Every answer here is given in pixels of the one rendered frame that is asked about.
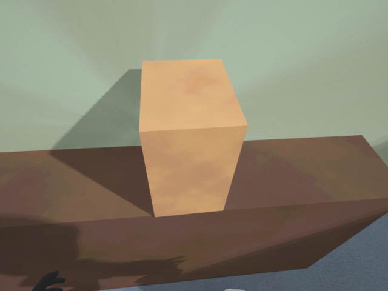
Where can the robot left hand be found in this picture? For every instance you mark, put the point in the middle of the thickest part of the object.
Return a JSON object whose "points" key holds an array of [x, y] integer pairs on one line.
{"points": [[48, 280]]}

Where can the pedestal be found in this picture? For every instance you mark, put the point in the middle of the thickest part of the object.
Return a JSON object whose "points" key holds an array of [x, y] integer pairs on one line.
{"points": [[88, 213]]}

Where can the carton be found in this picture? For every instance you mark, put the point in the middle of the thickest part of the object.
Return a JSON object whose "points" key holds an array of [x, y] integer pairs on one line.
{"points": [[191, 128]]}

